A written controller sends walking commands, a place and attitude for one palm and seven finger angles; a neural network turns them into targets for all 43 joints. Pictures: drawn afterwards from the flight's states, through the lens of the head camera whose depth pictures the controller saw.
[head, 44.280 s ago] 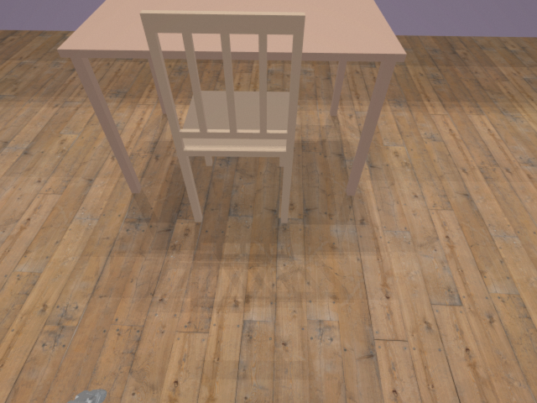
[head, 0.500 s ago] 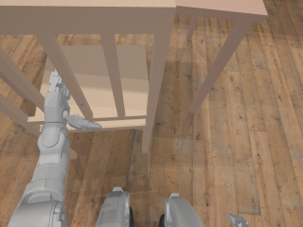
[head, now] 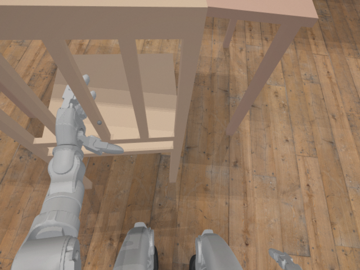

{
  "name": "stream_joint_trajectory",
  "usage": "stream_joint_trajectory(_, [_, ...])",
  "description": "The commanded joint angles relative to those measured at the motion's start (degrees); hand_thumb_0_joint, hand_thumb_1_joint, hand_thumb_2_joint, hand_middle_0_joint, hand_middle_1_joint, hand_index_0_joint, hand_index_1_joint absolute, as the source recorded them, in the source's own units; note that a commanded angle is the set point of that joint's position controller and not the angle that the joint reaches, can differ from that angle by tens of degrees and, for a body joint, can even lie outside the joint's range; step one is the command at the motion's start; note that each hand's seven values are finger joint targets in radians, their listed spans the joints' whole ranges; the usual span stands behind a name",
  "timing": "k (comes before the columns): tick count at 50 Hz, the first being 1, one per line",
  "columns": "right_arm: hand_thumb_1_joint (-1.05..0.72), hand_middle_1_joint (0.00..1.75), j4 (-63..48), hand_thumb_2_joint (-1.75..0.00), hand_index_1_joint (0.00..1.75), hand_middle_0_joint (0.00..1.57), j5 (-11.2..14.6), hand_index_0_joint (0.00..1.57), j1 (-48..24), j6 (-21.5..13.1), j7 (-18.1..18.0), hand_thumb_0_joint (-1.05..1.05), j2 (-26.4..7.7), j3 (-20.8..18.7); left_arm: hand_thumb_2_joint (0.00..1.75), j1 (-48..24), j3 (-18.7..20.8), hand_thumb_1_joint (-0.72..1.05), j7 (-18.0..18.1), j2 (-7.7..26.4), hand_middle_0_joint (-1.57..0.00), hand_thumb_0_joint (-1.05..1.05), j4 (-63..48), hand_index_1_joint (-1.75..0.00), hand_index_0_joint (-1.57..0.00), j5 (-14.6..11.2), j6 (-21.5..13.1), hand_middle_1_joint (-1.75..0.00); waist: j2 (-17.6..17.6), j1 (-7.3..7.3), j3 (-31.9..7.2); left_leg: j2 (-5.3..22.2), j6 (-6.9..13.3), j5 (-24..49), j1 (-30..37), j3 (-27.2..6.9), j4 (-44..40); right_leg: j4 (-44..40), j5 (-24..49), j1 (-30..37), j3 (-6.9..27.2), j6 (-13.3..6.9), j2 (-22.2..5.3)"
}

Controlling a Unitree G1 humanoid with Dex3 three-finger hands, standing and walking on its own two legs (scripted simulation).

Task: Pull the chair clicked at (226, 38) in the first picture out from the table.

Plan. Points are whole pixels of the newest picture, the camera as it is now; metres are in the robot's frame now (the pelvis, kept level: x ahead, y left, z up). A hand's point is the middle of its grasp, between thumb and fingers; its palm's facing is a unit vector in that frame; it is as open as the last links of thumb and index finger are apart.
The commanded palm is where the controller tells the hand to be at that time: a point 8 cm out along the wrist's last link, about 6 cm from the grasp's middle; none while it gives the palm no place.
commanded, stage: hook a spindle and tug to test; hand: left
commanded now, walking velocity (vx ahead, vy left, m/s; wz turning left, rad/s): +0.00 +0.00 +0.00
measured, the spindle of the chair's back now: (87, 102) +0.46 +0.20 +0.04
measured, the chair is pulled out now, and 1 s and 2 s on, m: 0.15 0.16 0.26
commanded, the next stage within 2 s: step backward, pulling the chair out in 1.22 s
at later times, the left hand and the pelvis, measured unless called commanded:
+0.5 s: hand (99, 120) +0.43 +0.18 +0.02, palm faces +0.11 -0.99 -0.02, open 7.4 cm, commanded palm +0.40 +0.21 +0.02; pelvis +0.00 +0.00 +0.00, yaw +0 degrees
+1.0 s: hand (101, 125) +0.42 +0.17 +0.02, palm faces +0.10 -0.99 -0.01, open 5.6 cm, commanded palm +0.38 +0.21 +0.02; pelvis +0.03 +0.00 +0.01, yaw -1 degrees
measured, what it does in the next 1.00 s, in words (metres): stands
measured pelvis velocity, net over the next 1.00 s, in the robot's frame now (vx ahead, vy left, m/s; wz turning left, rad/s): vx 0.03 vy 0.00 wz -0.01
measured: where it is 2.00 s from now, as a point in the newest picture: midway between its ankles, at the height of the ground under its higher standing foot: outside the picture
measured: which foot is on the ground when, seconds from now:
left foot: down 0.00-1.00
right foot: down 0.00-1.00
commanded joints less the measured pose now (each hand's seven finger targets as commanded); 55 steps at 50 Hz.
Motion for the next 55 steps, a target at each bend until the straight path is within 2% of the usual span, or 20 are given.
stream_joint_trajectory(1, [-0.90, 0.30, -4.6, -0.90, 0.30, 0.20, -0.2, 0.20, 5.6, -1.9, -0.8, 0.00, -9.5, -3.8, 0.30, -18.9, -0.3, -0.50, 0.3, 7.9, -0.32, 0.00, -13.8, -0.90, -0.32, -0.2, -4.8, -0.90, 4.6, -1.26, -26.9, -0.4, -1.6, 19.6, 29.0, -5.2, -7.7, -9.3, 17.8, 4.1, 2.2, -0.6, 0.5])
stream_joint_trajectory(3, [-0.90, 0.30, -4.0, -0.90, 0.30, 0.20, -0.3, 0.20, 5.6, -1.8, -0.7, 0.00, -9.5, -3.9, 0.35, -19.1, -0.5, -0.39, 0.7, 7.7, -0.36, 0.00, -12.3, -1.01, -0.36, 0.2, -4.5, -1.01, 4.3, -1.45, -26.2, -0.5, -1.7, 18.0, 28.3, -5.2, -7.5, -9.6, 16.6, 3.5, 2.3, -0.5, 0.4])
stream_joint_trajectory(4, [-0.90, 0.30, -3.7, -0.90, 0.30, 0.20, -0.3, 0.20, 5.6, -1.8, -0.9, 0.00, -9.6, -3.9, 0.37, -19.9, 0.4, -0.33, 1.0, 8.6, -0.38, 0.00, -11.7, -1.07, -0.38, 0.2, -4.4, -1.07, 2.4, -1.75, -25.5, -0.5, -1.4, 17.8, 27.1, -5.0, -7.3, -9.7, 17.0, 4.2, 2.5, -0.4, 0.4])
stream_joint_trajectory(5, [-0.90, 0.30, -3.9, -0.90, 0.30, 0.20, -0.4, 0.20, 5.6, -1.8, -0.9, 0.00, -9.7, -3.8, 0.40, -18.9, 1.2, -0.28, 1.1, 9.7, -0.39, 0.00, -11.3, -1.12, -0.39, 0.4, -4.3, -1.12, 3.2, -1.00, -25.5, -0.7, -1.5, 17.3, 26.3, -4.8, -7.5, -9.6, 16.8, 4.9, 2.6, -0.5, 0.4])
stream_joint_trajectory(7, [-0.90, 0.30, -4.2, -0.90, 0.30, 0.20, -0.3, 0.20, 5.5, -1.8, -0.7, 0.00, -9.3, -3.8, 0.44, -19.8, -1.1, -0.16, 1.0, 7.4, -0.43, 0.00, -12.2, -1.23, -0.43, 1.0, -4.6, -1.23, 4.4, -1.47, -26.4, -0.7, -1.4, 17.6, 27.5, -4.6, -7.4, -9.7, 16.9, 4.2, 2.7, -0.5, 0.4])
stream_joint_trajectory(8, [-0.90, 0.30, -4.0, -0.90, 0.30, 0.20, -0.3, 0.20, 5.7, -1.7, -0.7, 0.00, -9.5, -3.9, 0.47, -19.4, 0.1, -0.11, 1.1, 8.6, -0.45, 0.00, -11.3, -1.29, -0.45, 0.9, -4.5, -1.29, 2.8, -1.28, -25.5, -0.6, -1.4, 17.3, 26.7, -4.8, -7.5, -9.7, 16.8, 4.9, 2.6, -0.5, 0.4])
stream_joint_trajectory(11, [-0.90, 0.30, -4.0, -0.90, 0.30, 0.20, -0.2, 0.20, 5.8, -1.8, -0.7, 0.00, -9.5, -3.9, 0.54, -21.0, -1.8, 0.06, 0.7, 7.1, -0.50, 0.00, -11.8, -1.45, -0.50, 0.9, -4.7, -1.45, 3.2, -2.10, -26.4, -0.7, -1.3, 17.6, 27.2, -5.0, -7.3, -9.6, 17.2, 4.4, 2.6, -0.5, 0.5])
stream_joint_trajectory(15, [-0.90, 0.30, -3.9, -0.90, 0.30, 0.20, -0.2, 0.20, 5.8, -1.8, -0.5, 0.00, -9.4, -4.0, 0.64, -19.6, -2.2, 0.28, 0.3, 6.1, -0.50, 0.00, -11.8, -1.45, -0.50, 0.4, -4.6, -1.45, 3.5, -1.64, -26.5, -0.8, -1.2, 17.9, 27.5, -4.6, -7.5, -10.3, 17.6, 5.5, 2.8, -0.5, 0.5])
stream_joint_trajectory(19, [-0.90, 0.30, -3.8, -0.90, 0.30, 0.20, -0.2, 0.20, 5.8, -1.9, -0.5, 0.00, -9.4, -4.0, 0.73, -18.4, -0.9, 0.51, 0.2, 7.9, -0.50, 0.00, -11.7, -1.45, -0.50, 0.5, -4.8, -1.45, 3.5, -1.00, -26.7, -0.9, -1.2, 18.4, 26.5, -4.3, -7.3, -10.1, 18.6, 6.6, 3.1, -0.6, 0.5])
stream_joint_trajectory(21, [-0.90, 0.30, -3.7, -0.90, 0.30, 0.20, -0.1, 0.20, 6.0, -1.8, -0.6, 0.00, -9.6, -4.0, 0.78, -18.5, -0.5, 0.62, 0.0, 8.1, -0.50, 0.00, -10.6, -1.45, -0.50, 0.4, -4.7, -1.45, 1.6, -1.75, -25.7, -0.9, -1.0, 18.0, 25.5, -4.2, -7.1, -10.2, 18.9, 6.6, 3.1, -0.4, 0.6])
stream_joint_trajectory(22, [-0.90, 0.30, -3.6, -0.90, 0.30, 0.20, -0.1, 0.20, 5.8, -1.8, -0.7, 0.00, -9.6, -3.9, 0.80, -19.1, 0.1, 0.68, 0.0, 9.2, -0.50, 0.00, -11.5, -1.45, -0.50, 0.3, -5.0, -1.45, 3.0, -1.41, -25.7, -0.8, -1.1, 18.7, 25.7, -4.1, -7.1, -10.0, 19.4, 6.5, 3.2, -0.4, 0.4])
stream_joint_trajectory(26, [-0.90, 0.30, -4.4, -0.90, 0.30, 0.20, -0.2, 0.20, 6.0, -1.9, -0.3, 0.00, -9.4, -4.2, 0.90, -16.3, -1.2, 0.90, -0.4, 7.3, -0.50, 0.00, -14.3, -1.45, -0.50, 0.1, -5.1, -1.45, 5.1, -0.63, -28.8, -0.6, -1.4, 22.6, 29.7, -4.6, -7.5, -9.2, 21.4, 6.4, 2.6, -0.7, 0.6])
stream_joint_trajectory(30, [-0.90, 0.30, -4.4, -0.90, 0.30, 0.20, 0.0, 0.20, 5.8, -1.6, -0.1, 0.00, -9.3, -4.1, 0.90, -14.4, -1.8, 0.90, 0.0, 6.5, -0.50, 0.00, -13.5, -1.45, -0.50, 0.1, -4.4, -1.45, 2.6, -0.86, -26.2, -0.6, -1.4, 21.1, 28.1, -4.5, -7.8, -10.0, 20.6, 6.7, 2.5, -0.5, 0.7])
stream_joint_trajectory(31, [-0.90, 0.30, -4.7, -0.90, 0.30, 0.20, 0.0, 0.20, 5.6, -1.8, -0.2, 0.00, -9.3, -4.2, 0.90, -14.9, -2.1, 0.90, -0.1, 6.2, -0.50, 0.00, -15.0, -1.45, -0.50, 0.0, -4.6, -1.45, 4.2, -0.81, -26.6, -0.6, -1.4, 22.0, 29.0, -4.4, -7.8, -9.8, 21.1, 6.5, 2.5, -0.7, 0.6])
stream_joint_trajectory(41, [-0.90, 0.30, -6.5, -0.90, 0.30, 0.20, 0.0, 0.20, 5.2, -1.7, 0.5, 0.00, -9.0, -4.4, 0.90, -4.4, -3.0, 0.90, 0.4, 5.1, -0.50, 0.00, -20.7, -1.45, -0.50, -0.2, -4.1, -1.45, 3.8, 1.01, -27.9, -0.3, -1.7, 27.4, 31.7, -4.5, -8.8, -9.4, 25.0, 9.1, 2.2, -0.8, 0.7])
stream_joint_trajectory(44, [-0.90, 0.30, -7.0, -0.90, 0.30, 0.20, 0.0, 0.20, 5.1, -1.7, 0.9, 0.00, -8.5, -4.6, 0.90, 0.3, -5.2, 0.90, 0.6, 2.4, -0.50, 0.00, -24.0, -1.45, -0.50, -0.5, -3.7, -1.45, 4.1, 1.44, -28.3, 0.0, -2.0, 30.6, 34.1, -4.7, -9.2, -9.7, 26.4, 9.5, 1.7, -0.7, 0.8])
stream_joint_trajectory(50, [-0.90, 0.30, -7.3, -0.90, 0.30, 0.20, 0.0, 0.20, 4.7, -1.6, 0.9, 0.00, -8.4, -4.6, 0.90, 4.2, -4.3, 0.90, 1.3, 3.5, -0.50, 0.00, -26.2, -1.45, -0.50, -0.3, -3.5, -1.45, 2.0, 1.47, -25.8, 0.0, -1.8, 30.6, 31.5, -4.4, -9.1, -9.4, 28.0, 10.9, 2.0, -0.5, 0.7])
stream_joint_trajectory(52, [-0.90, 0.30, -7.4, -0.90, 0.30, 0.20, -0.1, 0.20, 4.2, -1.7, 1.0, 0.00, -8.0, -4.5, 0.90, 4.3, -6.1, 0.90, 1.5, 1.4, -0.50, 0.00, -27.1, -1.45, -0.50, -0.3, -3.5, -1.45, 3.4, 1.12, -25.4, -0.1, -1.8, 31.3, 32.3, -4.4, -8.8, -9.3, 28.1, 9.9, 1.9, -0.5, 0.5])
stream_joint_trajectory(54, [-0.90, 0.30, -7.2, -0.90, 0.30, 0.20, -0.1, 0.20, 4.2, -1.7, 0.8, 0.00, -8.3, -4.6, 0.90, 4.4, -5.4, 0.90, 1.6, 2.1, -0.50, 0.00, -27.2, -1.45, -0.50, -0.4, -3.5, -1.45, 2.1, 1.11, -25.8, 0.0, -1.8, 31.0, 31.8, -4.4, -8.6, -9.1, 28.3, 10.2, 2.0, -0.4, 0.6])
stream_joint_trajectory(55, [-0.90, 0.30, -7.5, -0.90, 0.30, 0.20, -0.1, 0.20, 4.2, -1.7, 0.9, 0.00, -8.2, -4.7, 0.90, 6.2, -5.1, 0.90, 1.4, 2.3, -0.50, 0.00, -27.8, -1.45, -0.50, -0.4, -3.5, -1.45, 3.6, 1.85, -25.9, 0.0, -2.0, 32.3, 32.4, -4.4, -8.9, -9.0, 28.6, 10.5, 2.0, -0.6, 0.5])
